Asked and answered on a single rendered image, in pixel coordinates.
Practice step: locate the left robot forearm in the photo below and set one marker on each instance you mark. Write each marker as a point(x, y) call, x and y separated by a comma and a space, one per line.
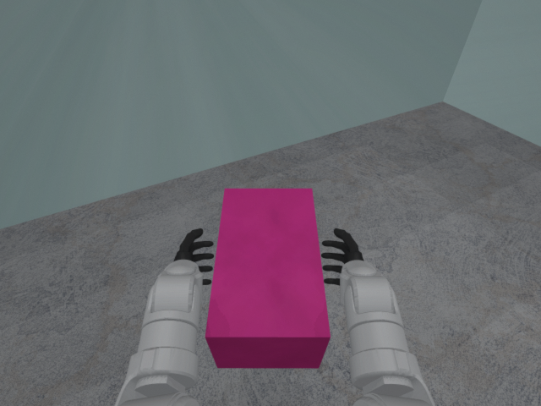
point(166, 361)

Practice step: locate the carton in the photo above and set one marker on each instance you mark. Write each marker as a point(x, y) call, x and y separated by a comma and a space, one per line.
point(267, 302)

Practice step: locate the robot left hand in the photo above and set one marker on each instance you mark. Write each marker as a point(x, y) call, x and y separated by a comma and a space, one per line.
point(188, 246)

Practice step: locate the robot right hand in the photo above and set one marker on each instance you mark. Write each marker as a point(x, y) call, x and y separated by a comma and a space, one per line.
point(349, 247)

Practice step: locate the right robot forearm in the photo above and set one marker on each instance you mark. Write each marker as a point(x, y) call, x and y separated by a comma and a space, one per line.
point(380, 362)

